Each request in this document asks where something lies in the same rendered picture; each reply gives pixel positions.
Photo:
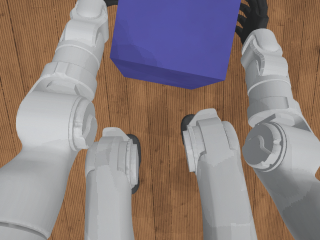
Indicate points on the right robot foot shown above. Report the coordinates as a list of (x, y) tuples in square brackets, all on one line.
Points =
[(185, 121)]

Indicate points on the right robot forearm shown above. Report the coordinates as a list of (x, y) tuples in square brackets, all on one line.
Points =
[(268, 83)]

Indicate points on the left robot forearm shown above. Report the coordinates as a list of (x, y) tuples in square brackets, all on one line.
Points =
[(78, 55)]

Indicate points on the robot left upper arm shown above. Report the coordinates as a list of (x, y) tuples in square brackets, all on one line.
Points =
[(53, 128)]

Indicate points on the carton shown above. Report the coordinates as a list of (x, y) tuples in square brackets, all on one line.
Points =
[(180, 43)]

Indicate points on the robot right upper arm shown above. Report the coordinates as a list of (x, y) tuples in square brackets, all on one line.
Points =
[(286, 159)]

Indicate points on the left robot thigh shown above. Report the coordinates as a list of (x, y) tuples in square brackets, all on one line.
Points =
[(108, 198)]

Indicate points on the right robot hand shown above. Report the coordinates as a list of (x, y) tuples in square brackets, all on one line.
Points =
[(256, 18)]

